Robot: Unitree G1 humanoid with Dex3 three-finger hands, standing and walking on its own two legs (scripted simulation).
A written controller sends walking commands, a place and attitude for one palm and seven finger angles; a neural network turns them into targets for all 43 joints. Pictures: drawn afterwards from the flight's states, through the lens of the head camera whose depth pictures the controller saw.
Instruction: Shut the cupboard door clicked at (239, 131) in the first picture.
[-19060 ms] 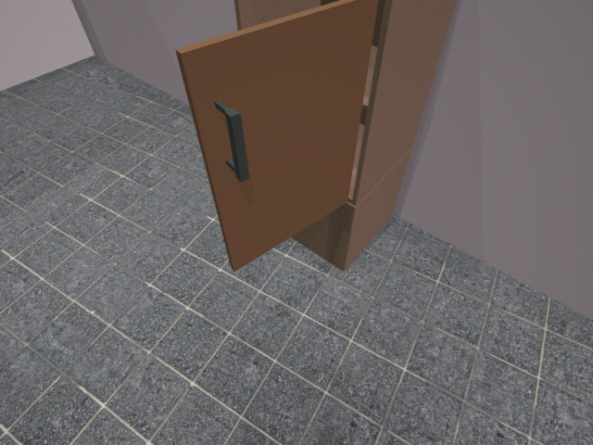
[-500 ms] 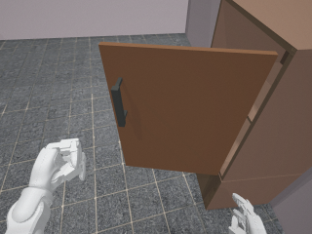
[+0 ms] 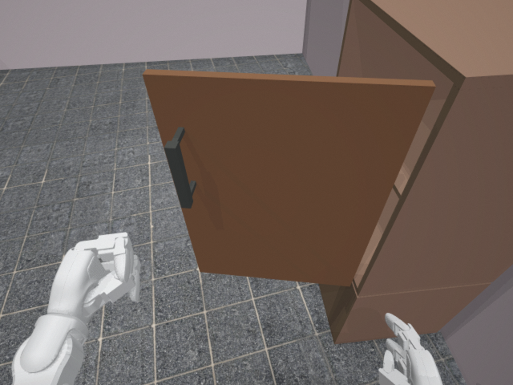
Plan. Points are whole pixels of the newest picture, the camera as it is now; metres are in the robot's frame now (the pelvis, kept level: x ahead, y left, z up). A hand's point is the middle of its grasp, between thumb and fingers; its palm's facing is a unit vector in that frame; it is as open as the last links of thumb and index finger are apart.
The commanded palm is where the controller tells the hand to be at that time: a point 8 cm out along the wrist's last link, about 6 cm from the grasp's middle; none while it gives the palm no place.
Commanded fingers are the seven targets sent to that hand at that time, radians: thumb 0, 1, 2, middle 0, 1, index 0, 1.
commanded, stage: bring the fist close to the handle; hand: left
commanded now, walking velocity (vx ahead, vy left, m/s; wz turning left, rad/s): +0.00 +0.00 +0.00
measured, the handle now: (183, 169) +0.45 +0.17 +0.10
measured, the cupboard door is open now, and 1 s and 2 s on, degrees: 78 78 71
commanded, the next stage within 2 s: push the door shut along its arc in 1.30 s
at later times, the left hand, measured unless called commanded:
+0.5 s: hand (159, 238) +0.30 +0.17 +0.10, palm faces -0.02 -1.00 -0.06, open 3.1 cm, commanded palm +0.27 +0.22 +0.11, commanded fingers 0.00 0.90 0.90 -1.30 -1.50 -1.30 -1.50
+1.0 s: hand (178, 210) +0.35 +0.15 +0.11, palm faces -0.04 -1.00 -0.04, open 3.1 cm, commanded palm +0.32 +0.20 +0.11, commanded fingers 0.00 0.90 0.90 -1.30 -1.50 -1.30 -1.50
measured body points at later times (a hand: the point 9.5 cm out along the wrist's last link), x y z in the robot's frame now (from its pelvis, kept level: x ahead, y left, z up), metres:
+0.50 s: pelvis +0.01 +0.00 +0.00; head +0.01 -0.02 +0.45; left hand +0.29 +0.23 +0.11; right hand +0.17 -0.24 -0.08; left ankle -0.01 +0.09 -0.72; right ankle +0.01 -0.08 -0.72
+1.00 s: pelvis +0.01 +0.01 +0.00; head +0.02 +0.00 +0.45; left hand +0.34 +0.21 +0.11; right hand +0.16 -0.23 -0.09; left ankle -0.01 +0.09 -0.72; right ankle +0.01 -0.08 -0.72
